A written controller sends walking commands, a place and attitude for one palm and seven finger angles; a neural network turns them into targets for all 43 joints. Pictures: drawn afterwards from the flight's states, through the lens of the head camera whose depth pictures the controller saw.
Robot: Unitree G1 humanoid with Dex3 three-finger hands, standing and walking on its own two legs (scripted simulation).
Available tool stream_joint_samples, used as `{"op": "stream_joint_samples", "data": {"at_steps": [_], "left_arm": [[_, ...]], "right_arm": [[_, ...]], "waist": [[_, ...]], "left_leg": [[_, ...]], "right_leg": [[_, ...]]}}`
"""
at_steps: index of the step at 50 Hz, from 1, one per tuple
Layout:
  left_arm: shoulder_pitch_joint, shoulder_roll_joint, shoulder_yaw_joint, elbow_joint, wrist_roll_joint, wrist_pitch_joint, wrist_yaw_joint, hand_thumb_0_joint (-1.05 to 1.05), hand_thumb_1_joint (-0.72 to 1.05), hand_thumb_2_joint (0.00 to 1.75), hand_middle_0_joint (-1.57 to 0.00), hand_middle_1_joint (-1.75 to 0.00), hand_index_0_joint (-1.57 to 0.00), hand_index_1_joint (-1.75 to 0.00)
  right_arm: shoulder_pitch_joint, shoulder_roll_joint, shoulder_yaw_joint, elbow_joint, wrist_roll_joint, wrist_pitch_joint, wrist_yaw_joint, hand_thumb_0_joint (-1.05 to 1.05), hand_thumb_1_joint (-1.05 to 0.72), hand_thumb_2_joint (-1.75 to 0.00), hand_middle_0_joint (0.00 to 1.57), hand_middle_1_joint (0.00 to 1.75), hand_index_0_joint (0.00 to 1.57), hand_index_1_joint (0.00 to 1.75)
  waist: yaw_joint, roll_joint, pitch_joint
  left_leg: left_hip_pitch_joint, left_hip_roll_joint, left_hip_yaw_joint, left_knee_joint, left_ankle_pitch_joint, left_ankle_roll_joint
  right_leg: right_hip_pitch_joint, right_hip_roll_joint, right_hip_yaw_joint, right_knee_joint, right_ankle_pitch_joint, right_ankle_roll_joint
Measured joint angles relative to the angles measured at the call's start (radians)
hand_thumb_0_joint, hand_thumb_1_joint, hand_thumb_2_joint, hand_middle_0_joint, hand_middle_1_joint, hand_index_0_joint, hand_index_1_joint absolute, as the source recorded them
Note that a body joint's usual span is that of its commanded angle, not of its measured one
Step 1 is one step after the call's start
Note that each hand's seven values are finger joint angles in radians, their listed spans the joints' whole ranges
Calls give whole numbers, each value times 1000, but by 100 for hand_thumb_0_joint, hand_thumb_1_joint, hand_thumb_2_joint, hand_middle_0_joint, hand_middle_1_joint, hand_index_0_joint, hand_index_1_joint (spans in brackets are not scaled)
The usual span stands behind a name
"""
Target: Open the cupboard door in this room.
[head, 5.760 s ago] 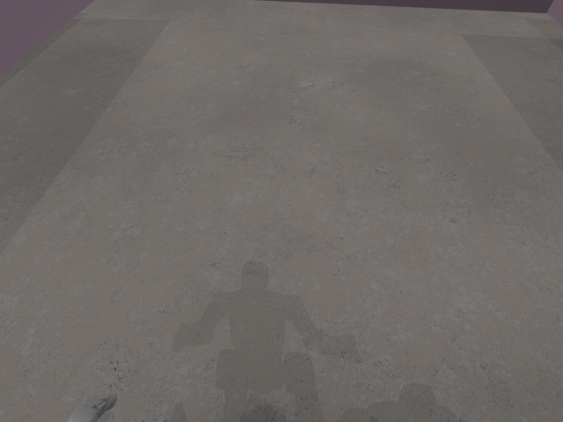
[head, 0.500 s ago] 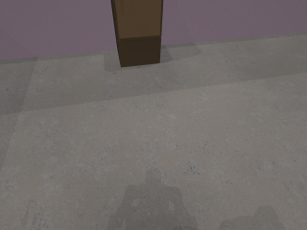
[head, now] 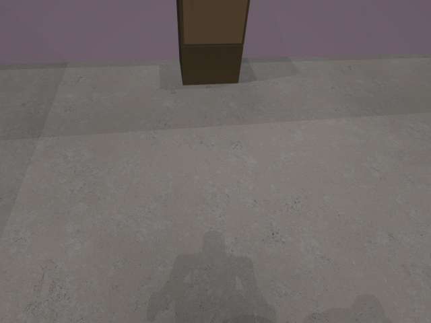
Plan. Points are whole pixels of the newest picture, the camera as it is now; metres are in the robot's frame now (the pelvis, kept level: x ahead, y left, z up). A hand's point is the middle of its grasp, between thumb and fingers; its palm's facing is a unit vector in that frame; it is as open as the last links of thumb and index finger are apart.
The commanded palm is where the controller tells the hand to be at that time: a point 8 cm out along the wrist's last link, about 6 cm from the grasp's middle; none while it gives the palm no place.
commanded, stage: stand and wait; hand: left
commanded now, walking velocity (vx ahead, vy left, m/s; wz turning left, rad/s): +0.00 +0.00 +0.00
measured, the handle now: out of the picture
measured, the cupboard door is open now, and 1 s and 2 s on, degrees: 0 0 0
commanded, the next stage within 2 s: turn or walk to find it in 0.16 s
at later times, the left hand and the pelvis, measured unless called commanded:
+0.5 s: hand out of the picture +0.00 +0.15 -0.17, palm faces +0.13 -0.97 -0.19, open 7.4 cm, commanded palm none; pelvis +0.00 -0.02 +0.01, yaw +5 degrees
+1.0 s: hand out of the picture -0.04 +0.17 -0.17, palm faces +0.16 -0.97 -0.21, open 7.4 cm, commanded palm none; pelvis -0.02 -0.02 +0.01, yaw +7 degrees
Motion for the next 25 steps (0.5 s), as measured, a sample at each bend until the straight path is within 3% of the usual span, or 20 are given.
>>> {"op": "stream_joint_samples", "data": {"at_steps": [6,9,12,15,18,25], "left_arm": [[-30,7,-11,2,-3,-2,-3,1,91,90,-20,-30,-20,-30],[-33,-4,-21,1,-7,-17,-5,1,91,90,-20,-30,-20,-30],[-21,-9,-27,2,-10,-34,-3,1,91,90,-20,-30,-20,-30],[-7,-33,-32,14,-7,-35,2,1,91,90,-20,-30,-20,-30],[13,-40,-34,14,-5,-33,3,1,91,90,-20,-30,-20,-30],[42,-39,-40,41,-9,-27,4,1,91,90,-20,-30,-20,-30]], "right_arm": [[-1,24,12,1,0,-32,-19,0,-91,-90,20,30,20,30],[-5,24,15,13,1,-37,-24,0,-91,-90,20,30,20,30],[-5,17,10,22,11,-36,-21,0,-92,-90,20,30,20,30],[-13,-5,2,23,17,-25,-13,0,-92,-90,20,30,20,30],[-11,-15,-2,22,11,-11,-10,0,-92,-90,20,30,20,30],[-39,-5,11,44,12,-24,-14,0,-91,-90,20,30,20,30]], "waist": [[-18,-6,-9],[-18,11,-22],[-13,7,-36],[-19,51,-39],[-22,58,-47],[2,9,-26]], "left_leg": [[37,-20,-16,-136,79,10],[52,-26,-29,-194,113,5],[48,-46,-29,-186,111,-9],[47,-28,-43,-152,95,-23],[46,-1,-13,-108,56,-31],[82,10,5,-136,65,-33]], "right_leg": [[-48,48,118,156,-152,-4],[-7,56,143,62,-114,-1],[72,43,156,-119,24,1],[90,61,134,-114,5,-11],[101,61,107,-96,-18,-19],[118,54,100,-90,-26,-14]]}}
